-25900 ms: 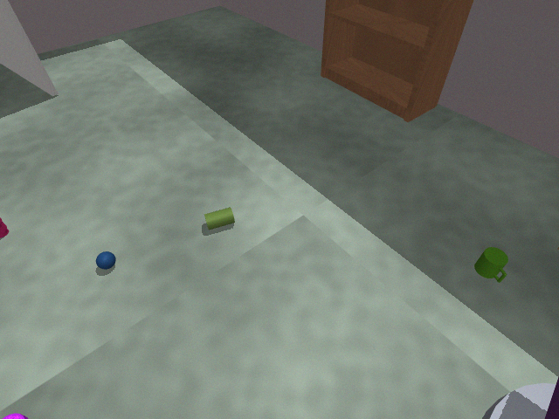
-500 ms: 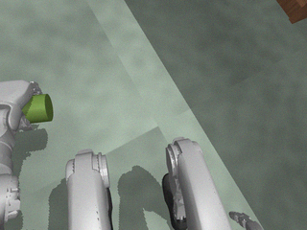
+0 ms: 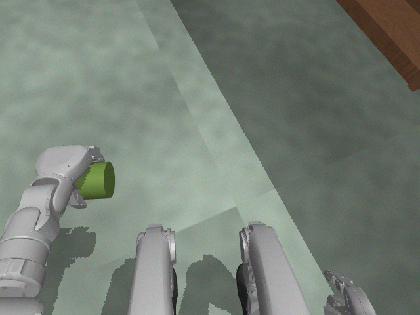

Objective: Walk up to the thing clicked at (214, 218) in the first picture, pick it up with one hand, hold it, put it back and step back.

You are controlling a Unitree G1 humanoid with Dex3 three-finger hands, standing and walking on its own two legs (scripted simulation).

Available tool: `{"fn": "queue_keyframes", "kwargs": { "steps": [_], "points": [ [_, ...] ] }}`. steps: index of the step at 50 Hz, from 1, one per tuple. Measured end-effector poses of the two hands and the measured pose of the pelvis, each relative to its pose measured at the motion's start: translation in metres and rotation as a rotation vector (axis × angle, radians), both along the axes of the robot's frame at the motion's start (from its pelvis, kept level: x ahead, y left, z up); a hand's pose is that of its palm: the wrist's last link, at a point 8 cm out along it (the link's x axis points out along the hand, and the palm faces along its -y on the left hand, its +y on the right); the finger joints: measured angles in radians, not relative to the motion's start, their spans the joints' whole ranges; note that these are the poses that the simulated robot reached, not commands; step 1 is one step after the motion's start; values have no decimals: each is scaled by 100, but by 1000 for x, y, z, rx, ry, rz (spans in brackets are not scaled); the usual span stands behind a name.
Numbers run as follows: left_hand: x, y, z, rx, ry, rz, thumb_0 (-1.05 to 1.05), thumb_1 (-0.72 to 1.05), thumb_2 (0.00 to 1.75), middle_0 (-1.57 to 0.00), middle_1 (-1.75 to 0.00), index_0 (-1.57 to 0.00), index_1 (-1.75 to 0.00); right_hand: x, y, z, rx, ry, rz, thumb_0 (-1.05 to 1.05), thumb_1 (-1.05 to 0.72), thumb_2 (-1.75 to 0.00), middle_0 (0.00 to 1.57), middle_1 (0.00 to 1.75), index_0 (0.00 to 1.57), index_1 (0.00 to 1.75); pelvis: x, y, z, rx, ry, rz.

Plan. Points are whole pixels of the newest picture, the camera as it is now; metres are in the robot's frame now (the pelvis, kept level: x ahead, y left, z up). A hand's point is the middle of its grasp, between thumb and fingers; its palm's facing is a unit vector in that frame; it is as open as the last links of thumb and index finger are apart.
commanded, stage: lift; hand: left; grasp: from above
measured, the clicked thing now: (78, 181) +0.40 +0.28 -0.11
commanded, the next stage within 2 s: hold in 0.88 s
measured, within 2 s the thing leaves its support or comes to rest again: neither
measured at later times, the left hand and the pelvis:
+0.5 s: hand (38, 166) +0.35 +0.25 +0.09, palm faces -0.46 -0.07 -0.88, open 10.2 cm; pelvis +0.04 +0.00 +0.17, yaw +2 degrees
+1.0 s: hand (20, 122) +0.37 +0.24 +0.16, palm faces -0.47 -0.08 -0.88, open 10.3 cm; pelvis +0.07 +0.00 +0.24, yaw +2 degrees
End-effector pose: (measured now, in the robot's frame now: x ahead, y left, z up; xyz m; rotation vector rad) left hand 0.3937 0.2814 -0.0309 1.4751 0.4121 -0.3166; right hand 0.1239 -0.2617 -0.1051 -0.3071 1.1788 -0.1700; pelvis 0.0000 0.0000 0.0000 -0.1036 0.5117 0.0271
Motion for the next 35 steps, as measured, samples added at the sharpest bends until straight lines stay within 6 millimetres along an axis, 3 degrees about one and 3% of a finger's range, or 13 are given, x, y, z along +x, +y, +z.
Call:
{"fn": "queue_keyframes", "kwargs": {
  "steps": [9,15,23,35],
  "points": [
    [-24,-8,86,2,0,14,2,0,38,-71,-44,-75,-41,10,8,72,19,-66,-26,1,-90,-90,20,30,21,30,10,1,75,25,-92,11],
    [-35,-12,131,3,15,26,2,1,38,-71,-44,-75,-42,12,10,115,28,-103,-43,1,-90,-90,20,30,21,30,19,1,117,40,-155,14],
    [-38,-24,170,12,23,14,2,1,37,-71,-45,-75,-42,14,6,157,29,-120,-55,1,-91,-90,20,30,21,30,32,0,160,55,-218,18],
    [-22,-37,213,16,12,43,1,-3,44,-70,-48,-74,-46,16,3,202,37,-108,-79,1,-91,-90,20,30,21,30,51,0,207,75,-292,11]
  ]
}}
